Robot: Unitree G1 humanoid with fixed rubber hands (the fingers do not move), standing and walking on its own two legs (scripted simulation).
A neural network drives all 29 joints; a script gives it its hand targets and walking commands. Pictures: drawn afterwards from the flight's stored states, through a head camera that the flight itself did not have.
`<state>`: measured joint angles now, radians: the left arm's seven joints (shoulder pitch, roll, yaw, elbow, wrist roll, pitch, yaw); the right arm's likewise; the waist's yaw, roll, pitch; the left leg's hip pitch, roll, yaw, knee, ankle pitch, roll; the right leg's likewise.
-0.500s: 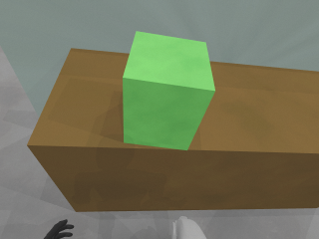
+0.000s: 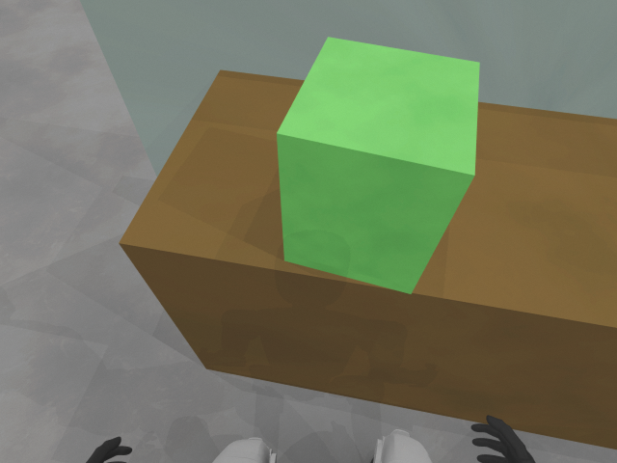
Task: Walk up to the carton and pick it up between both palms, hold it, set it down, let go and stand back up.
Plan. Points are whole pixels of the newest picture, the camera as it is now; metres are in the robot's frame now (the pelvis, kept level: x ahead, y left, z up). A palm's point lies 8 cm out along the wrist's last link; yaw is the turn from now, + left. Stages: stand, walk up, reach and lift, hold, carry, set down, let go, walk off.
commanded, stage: walk up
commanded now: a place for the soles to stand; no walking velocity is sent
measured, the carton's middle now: (371, 172) +0.49 -0.05 +0.09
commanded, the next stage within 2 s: none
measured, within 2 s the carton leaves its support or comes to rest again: neither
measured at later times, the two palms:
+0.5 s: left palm (98, 452) +0.14 +0.27 -0.07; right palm out of the picture +0.10 -0.22 -0.08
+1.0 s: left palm (111, 436) +0.16 +0.26 -0.07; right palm out of the picture +0.07 -0.24 -0.09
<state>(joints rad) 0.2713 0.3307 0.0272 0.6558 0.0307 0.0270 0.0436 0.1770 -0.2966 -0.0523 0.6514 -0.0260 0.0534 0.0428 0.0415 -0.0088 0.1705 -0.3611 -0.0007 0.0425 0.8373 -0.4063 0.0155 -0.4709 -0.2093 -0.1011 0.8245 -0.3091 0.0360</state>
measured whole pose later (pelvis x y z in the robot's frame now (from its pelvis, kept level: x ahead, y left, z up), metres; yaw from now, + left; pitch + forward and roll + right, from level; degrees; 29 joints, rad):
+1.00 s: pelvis +0.02 +0.03 +0.02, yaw -12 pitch -2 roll +0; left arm 0.31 0.24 0.03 0.66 0.00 0.00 0.01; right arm 0.22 -0.28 -0.01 0.71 -0.01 0.05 0.02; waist -0.01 0.02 0.08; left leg -0.22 0.05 0.23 0.66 -0.40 0.05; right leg -0.34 0.03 0.11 0.68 -0.30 0.02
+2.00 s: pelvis +0.00 +0.06 +0.03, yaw -17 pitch -3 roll +0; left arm 0.24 0.22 0.02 0.77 0.01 0.01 0.02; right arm 0.29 -0.30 0.00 0.73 -0.01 0.05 0.01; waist -0.01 0.03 0.10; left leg -0.19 0.04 0.31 0.59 -0.36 0.08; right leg -0.31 0.02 0.08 0.63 -0.26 0.01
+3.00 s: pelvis -0.02 +0.02 +0.04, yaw -10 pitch -8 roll +0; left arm 0.10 0.28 -0.01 0.50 -0.12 0.10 -0.03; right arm 0.28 -0.08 -0.03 0.36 0.02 -0.04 -0.06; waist -0.02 0.00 0.08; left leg -0.09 0.03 0.15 0.48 -0.26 0.03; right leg -0.14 0.01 -0.08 0.48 -0.21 -0.04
